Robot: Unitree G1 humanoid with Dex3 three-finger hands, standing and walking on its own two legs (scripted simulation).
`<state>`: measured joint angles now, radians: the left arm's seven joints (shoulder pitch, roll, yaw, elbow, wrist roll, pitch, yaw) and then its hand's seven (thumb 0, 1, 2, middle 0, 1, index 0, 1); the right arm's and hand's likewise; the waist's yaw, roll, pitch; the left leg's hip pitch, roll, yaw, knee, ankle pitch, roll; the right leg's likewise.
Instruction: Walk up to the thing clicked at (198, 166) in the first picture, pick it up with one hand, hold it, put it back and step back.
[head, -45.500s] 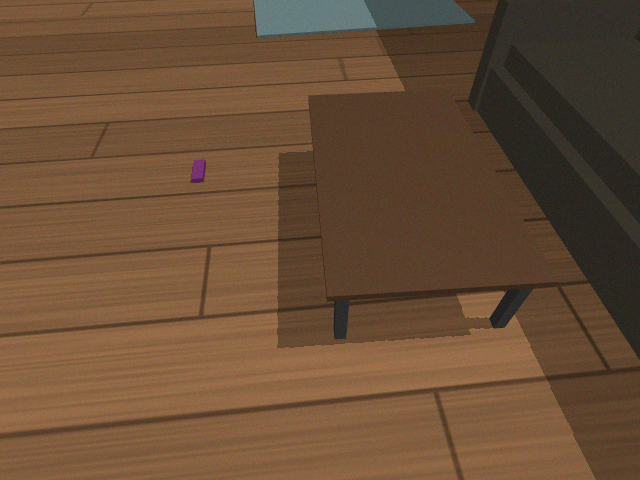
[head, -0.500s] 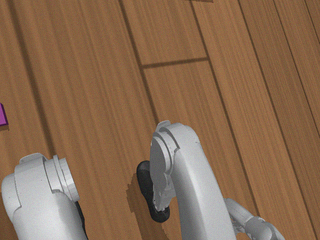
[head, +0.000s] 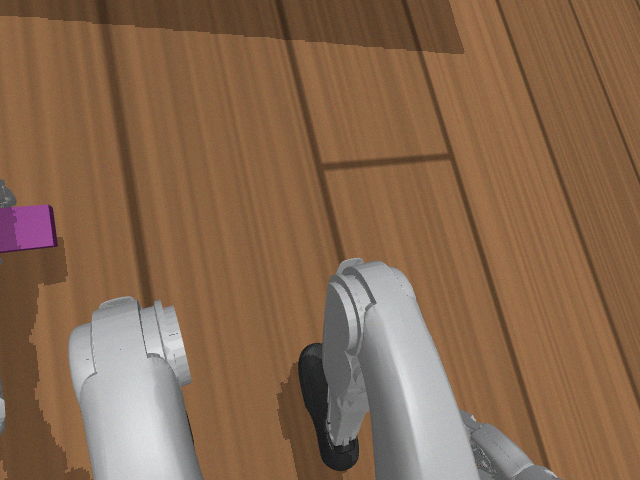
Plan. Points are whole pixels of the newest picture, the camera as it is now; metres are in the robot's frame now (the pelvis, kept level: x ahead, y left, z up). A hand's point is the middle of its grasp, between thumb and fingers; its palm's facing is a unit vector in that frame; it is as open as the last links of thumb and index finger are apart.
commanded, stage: settle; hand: left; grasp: from above
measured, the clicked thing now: out of the picture +0.42 +0.37 -0.23
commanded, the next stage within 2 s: lift in 0.36 s
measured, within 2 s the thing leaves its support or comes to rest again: neither
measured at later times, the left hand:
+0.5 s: hand out of the picture +0.39 +0.35 -0.12, palm faces -0.40 -0.09 -0.91, open 8.3 cm
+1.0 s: hand out of the picture +0.34 +0.35 +0.00, palm faces -0.43 -0.11 -0.90, open 8.3 cm
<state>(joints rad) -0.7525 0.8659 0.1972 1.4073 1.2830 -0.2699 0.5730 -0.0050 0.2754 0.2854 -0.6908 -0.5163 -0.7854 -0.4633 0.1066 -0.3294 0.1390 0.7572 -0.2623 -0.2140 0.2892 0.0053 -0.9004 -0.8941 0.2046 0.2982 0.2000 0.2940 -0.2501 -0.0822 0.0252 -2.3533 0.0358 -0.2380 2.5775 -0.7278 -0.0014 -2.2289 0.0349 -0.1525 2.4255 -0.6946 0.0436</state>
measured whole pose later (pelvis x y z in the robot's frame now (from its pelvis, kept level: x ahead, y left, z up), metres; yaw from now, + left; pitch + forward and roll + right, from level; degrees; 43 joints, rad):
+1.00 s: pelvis -0.02 -0.01 +0.11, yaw +7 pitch +33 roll -7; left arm -0.58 0.66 0.05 0.88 1.10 -0.22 0.13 -0.01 0.26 0.27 -0.75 -0.43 -0.83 -0.40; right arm 0.16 -0.29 -0.04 0.67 -0.05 0.00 0.11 0.01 -0.90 -0.90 0.21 0.30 0.20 0.29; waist -0.10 0.03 -0.16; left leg -2.10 0.03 -0.10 2.16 -0.64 0.01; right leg -2.02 -0.01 -0.06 2.10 -0.65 0.03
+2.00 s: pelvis +0.04 +0.00 +0.41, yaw +11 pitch +12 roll -1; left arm -0.29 0.42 -0.17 0.77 1.03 -0.02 0.12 -0.01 0.25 0.28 -0.78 -0.39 -0.86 -0.36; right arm 0.25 -0.25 -0.04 0.73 0.03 -0.03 -0.04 0.01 -0.90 -0.90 0.20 0.30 0.20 0.29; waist -0.05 0.03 -0.11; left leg -0.80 0.05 0.02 1.02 -0.42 0.00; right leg -0.78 -0.01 0.00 0.98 -0.41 0.02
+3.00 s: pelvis +0.07 +0.01 +0.47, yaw +10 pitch +4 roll +0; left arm -0.25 0.40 -0.21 0.68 1.02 -0.01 0.00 -0.01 0.25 0.25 -0.85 -0.26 -0.92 -0.25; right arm 0.23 -0.25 -0.04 0.67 0.05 0.05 -0.04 0.01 -0.90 -0.90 0.20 0.30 0.20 0.29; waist -0.01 0.03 -0.04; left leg -0.37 0.03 0.05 0.59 -0.29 0.00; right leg -0.37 -0.02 0.03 0.59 -0.29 0.02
